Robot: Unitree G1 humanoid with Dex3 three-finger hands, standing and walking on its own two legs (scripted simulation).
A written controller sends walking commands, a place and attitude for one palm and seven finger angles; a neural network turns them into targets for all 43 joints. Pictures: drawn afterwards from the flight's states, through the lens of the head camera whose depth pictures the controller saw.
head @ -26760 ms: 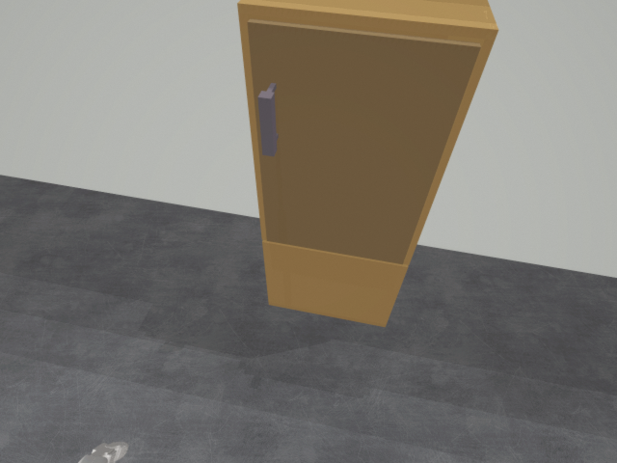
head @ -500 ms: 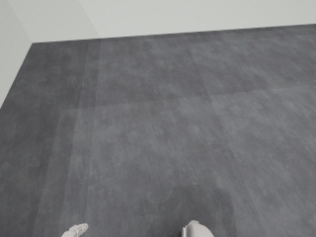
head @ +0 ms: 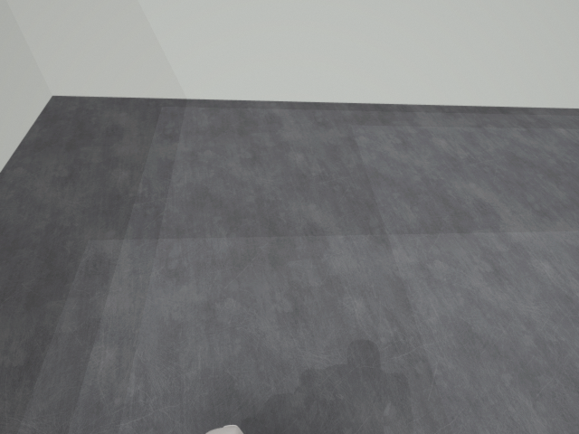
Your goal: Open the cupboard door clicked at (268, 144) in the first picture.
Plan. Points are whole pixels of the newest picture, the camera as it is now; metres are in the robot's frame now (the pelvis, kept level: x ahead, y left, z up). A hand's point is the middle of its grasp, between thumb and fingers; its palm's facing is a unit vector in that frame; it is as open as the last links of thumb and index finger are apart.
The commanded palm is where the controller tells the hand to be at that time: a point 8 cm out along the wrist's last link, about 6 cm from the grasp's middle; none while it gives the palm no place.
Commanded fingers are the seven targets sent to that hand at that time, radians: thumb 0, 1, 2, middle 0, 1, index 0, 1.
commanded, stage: turn to face it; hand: left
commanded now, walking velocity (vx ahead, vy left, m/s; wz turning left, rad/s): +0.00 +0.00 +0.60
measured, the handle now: out of the picture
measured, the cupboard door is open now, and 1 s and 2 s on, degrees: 42 42 42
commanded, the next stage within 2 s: none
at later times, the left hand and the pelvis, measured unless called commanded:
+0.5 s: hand out of the picture +0.12 +0.18 -0.14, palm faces +0.27 -0.92 -0.27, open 7.3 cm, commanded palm none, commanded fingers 0.00 0.90 0.90 -0.20 -0.30 -0.20 -0.30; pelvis +0.06 -0.05 +0.01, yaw +16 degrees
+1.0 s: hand out of the picture -0.05 +0.11 -0.17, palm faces +0.62 -0.74 -0.26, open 7.3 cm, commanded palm none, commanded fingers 0.00 0.90 0.90 -0.20 -0.30 -0.20 -0.30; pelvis +0.08 -0.07 +0.00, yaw +37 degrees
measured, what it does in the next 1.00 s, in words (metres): walks ahead, turning left: right foot, then left foot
